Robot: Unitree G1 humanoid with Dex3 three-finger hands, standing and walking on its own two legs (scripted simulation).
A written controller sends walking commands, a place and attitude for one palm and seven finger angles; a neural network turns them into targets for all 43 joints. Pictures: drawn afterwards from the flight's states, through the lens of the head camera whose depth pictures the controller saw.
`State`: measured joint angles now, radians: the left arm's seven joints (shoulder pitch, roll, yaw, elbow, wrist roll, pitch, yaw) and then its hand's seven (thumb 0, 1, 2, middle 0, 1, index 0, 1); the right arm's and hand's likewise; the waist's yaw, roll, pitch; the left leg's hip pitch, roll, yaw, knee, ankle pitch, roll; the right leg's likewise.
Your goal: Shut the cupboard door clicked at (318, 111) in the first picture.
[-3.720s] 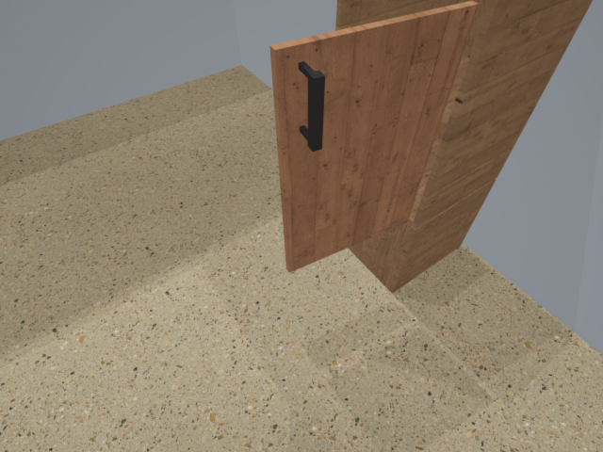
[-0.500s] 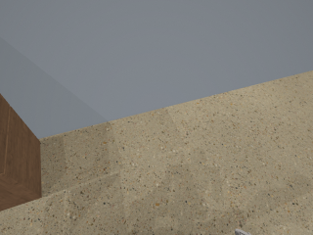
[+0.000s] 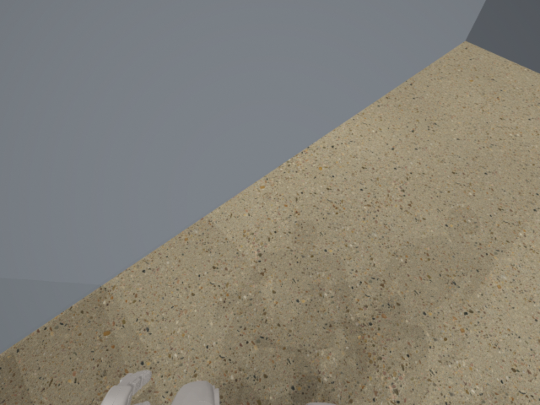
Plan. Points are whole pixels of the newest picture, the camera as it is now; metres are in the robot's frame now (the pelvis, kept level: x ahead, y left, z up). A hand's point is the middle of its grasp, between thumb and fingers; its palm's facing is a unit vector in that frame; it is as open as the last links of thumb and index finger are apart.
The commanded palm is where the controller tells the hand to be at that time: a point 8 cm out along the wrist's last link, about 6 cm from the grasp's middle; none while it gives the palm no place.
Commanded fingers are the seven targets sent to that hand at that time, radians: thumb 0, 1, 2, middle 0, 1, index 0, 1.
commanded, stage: walk to a spot facing it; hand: left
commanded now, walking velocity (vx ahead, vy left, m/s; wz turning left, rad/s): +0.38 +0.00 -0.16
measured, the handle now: out of the picture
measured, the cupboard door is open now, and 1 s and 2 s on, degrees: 82 82 82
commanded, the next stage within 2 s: turn to face it in 0.26 s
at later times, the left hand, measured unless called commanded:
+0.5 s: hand (167, 306) +0.30 +0.20 -0.17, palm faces -0.04 -0.99 -0.17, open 7.4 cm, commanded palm none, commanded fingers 0.00 0.90 0.90 -0.20 -0.30 -0.20 -0.30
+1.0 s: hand (171, 250) +0.43 +0.22 -0.18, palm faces +0.22 -0.95 -0.23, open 7.3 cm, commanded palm none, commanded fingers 0.00 0.90 0.90 -0.20 -0.30 -0.20 -0.30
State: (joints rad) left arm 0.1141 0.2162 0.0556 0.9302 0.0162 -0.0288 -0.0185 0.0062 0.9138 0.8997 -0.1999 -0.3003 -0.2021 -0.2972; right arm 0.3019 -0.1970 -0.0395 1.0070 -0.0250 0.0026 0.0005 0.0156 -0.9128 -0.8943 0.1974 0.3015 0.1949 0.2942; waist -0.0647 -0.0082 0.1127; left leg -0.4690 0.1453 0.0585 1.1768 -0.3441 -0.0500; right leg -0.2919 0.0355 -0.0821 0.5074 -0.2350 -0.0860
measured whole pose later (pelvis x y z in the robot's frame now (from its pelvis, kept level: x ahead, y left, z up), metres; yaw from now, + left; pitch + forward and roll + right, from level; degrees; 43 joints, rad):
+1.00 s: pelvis +0.39 +0.00 -0.01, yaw +12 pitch +2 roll +0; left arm 0.16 0.24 0.08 0.98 0.01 0.05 0.02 0.01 0.92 0.90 -0.20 -0.30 -0.20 -0.30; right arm 0.22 -0.19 -0.06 0.96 -0.03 0.00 -0.01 0.01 -0.91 -0.89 0.20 0.30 0.20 0.29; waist -0.04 -0.04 0.04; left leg -0.35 0.04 0.06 0.65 -0.34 0.00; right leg -0.43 -0.09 -0.07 1.07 -0.54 0.08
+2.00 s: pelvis +0.50 -0.05 +0.00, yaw +49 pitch +0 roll +1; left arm 0.15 0.20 0.05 0.86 0.02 0.01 0.01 0.01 0.91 0.90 -0.20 -0.30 -0.20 -0.30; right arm 0.20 -0.26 -0.10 0.94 -0.02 0.08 0.02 0.01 -0.91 -0.89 0.20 0.30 0.20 0.29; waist -0.04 0.04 0.09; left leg -0.50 -0.03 -0.04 1.06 -0.47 -0.03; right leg -0.27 -0.07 -0.07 0.58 -0.31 0.02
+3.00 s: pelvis +0.50 -0.03 -0.01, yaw +86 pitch +1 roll +1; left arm 0.24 0.21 0.06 0.91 0.02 0.02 0.00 0.01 0.91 0.90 -0.21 -0.30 -0.21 -0.30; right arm 0.13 -0.24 -0.08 0.92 -0.02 0.05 0.03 0.01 -0.91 -0.89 0.20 0.30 0.19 0.29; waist 0.00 -0.06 0.11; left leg -0.31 0.00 0.07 0.60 -0.27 0.00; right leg -0.26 -0.18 -0.21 0.73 -0.45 0.06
